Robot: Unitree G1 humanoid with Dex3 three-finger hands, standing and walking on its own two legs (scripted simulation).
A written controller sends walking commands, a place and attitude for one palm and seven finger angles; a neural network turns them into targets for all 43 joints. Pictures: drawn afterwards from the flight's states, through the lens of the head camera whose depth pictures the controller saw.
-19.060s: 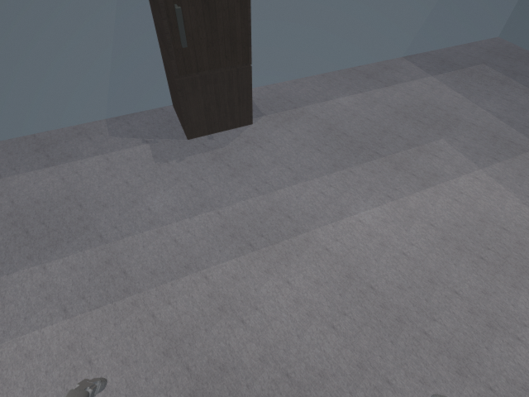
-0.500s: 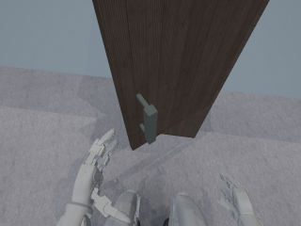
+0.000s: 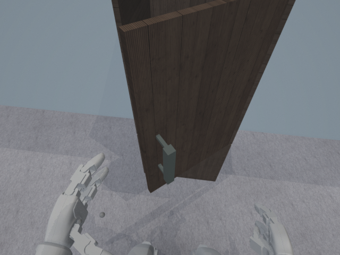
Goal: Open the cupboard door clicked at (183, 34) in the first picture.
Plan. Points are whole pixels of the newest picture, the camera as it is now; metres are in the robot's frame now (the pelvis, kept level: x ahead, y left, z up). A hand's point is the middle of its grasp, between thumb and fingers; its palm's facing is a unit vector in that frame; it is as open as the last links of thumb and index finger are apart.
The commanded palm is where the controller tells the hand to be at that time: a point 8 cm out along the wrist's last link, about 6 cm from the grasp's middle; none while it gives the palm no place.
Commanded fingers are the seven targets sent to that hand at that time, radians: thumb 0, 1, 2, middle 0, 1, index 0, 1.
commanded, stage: draw the hand back to the body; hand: left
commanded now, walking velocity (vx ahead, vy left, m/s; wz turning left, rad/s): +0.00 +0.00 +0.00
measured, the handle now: (164, 160) +0.36 +0.04 -0.02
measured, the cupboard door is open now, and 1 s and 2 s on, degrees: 41 41 41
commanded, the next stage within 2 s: step back with the hand held close in 1.14 s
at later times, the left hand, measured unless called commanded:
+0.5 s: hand (24, 178) +0.21 +0.24 +0.18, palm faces +0.30 -0.88 -0.38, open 12.2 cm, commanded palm +0.17 +0.29 +0.21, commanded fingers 0.00 0.48 0.72 -0.19 -0.30 -0.19 -0.30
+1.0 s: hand out of the picture +0.22 +0.27 +0.23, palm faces +0.43 -0.82 -0.38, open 7.6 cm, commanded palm +0.17 +0.31 +0.26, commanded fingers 0.00 0.90 0.90 -0.20 -0.30 -0.20 -0.30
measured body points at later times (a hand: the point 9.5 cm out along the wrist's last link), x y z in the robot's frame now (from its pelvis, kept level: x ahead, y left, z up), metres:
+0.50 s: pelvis +0.03 +0.02 +0.07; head +0.01 +0.00 +0.52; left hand +0.19 +0.29 +0.20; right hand +0.20 -0.19 -0.01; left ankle +0.01 +0.10 -0.65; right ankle +0.02 -0.09 -0.65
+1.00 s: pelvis +0.03 +0.01 +0.09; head +0.01 +0.00 +0.54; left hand +0.19 +0.31 +0.26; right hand +0.21 -0.21 +0.01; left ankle +0.01 +0.10 -0.65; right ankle +0.02 -0.09 -0.65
